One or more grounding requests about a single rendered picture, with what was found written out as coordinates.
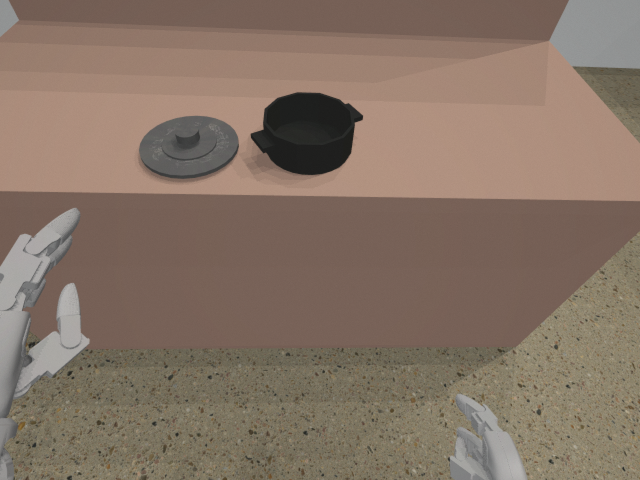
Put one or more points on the table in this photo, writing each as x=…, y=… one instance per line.
x=486, y=183

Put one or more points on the lid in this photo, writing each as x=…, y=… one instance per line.
x=162, y=154

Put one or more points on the robot right hand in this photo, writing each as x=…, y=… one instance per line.
x=495, y=457

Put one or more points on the knob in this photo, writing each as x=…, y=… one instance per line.
x=187, y=134

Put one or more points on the robot left hand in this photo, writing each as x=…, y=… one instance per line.
x=21, y=284

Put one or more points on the pot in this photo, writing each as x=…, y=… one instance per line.
x=307, y=133

